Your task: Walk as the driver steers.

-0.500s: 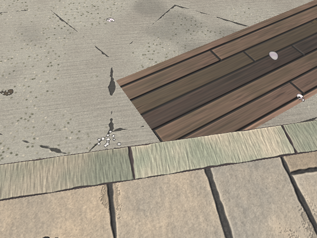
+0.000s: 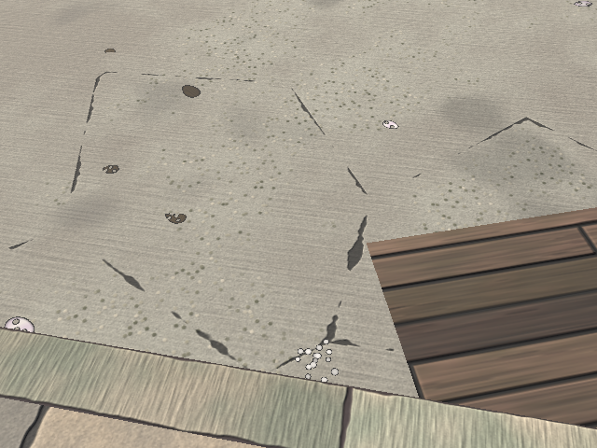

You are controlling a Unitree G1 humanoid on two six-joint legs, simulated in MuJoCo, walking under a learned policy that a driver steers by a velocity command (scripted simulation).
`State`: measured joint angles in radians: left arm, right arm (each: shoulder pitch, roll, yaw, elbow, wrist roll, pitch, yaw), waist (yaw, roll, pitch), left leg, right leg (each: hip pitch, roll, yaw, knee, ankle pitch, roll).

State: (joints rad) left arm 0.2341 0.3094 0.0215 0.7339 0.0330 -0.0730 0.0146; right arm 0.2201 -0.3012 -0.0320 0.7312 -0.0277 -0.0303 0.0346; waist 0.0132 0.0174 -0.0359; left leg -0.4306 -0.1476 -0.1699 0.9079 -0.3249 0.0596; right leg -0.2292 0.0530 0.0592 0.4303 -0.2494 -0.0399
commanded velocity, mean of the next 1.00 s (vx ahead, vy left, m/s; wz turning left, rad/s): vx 0.83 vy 0.00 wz -0.45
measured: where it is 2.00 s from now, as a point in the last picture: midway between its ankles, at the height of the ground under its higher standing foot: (383, 325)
